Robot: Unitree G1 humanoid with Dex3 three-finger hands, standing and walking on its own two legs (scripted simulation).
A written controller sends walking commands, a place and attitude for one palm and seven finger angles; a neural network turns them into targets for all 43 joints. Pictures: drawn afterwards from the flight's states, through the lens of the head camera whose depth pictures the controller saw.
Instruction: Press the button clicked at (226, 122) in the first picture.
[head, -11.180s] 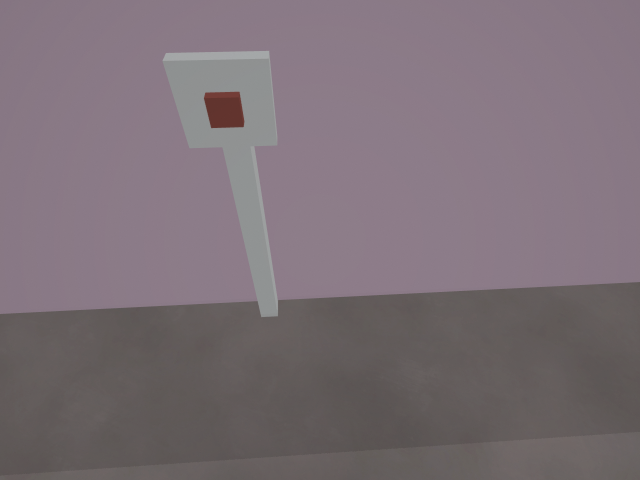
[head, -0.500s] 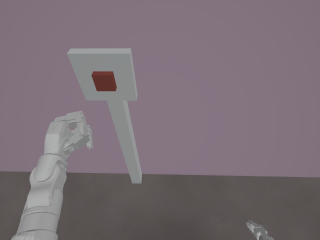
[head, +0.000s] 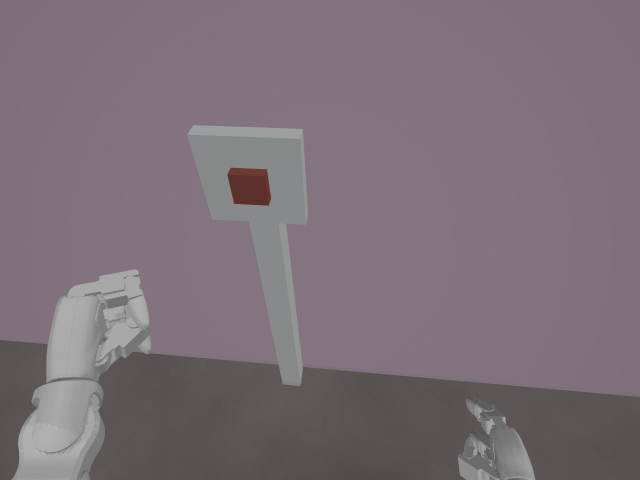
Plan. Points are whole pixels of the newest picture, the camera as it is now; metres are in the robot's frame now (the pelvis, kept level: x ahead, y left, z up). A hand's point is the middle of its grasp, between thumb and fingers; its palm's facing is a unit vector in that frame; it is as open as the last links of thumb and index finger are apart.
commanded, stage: draw the hand back to the body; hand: left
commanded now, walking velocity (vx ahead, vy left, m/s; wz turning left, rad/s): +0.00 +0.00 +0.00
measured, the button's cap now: (250, 185) +0.54 +0.19 +0.08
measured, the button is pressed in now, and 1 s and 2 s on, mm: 0 0 0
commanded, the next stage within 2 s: step back with the hand held close in 0.58 s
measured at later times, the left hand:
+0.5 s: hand (88, 360) +0.17 +0.24 +0.15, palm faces +0.41 -0.83 -0.38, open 3.1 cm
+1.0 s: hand (97, 358) +0.18 +0.24 +0.15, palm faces +0.27 -0.84 -0.48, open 3.1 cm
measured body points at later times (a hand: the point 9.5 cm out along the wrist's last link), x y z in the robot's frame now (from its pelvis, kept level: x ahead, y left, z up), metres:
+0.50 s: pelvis +0.00 +0.00 +0.00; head -0.02 -0.03 +0.45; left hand +0.15 +0.28 +0.17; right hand +0.20 -0.21 -0.08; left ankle +0.02 +0.11 -0.74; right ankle -0.04 -0.12 -0.74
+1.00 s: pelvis -0.01 +0.01 +0.00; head +0.00 +0.00 +0.45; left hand +0.16 +0.28 +0.17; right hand +0.16 -0.24 -0.08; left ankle +0.02 +0.11 -0.74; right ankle -0.04 -0.12 -0.74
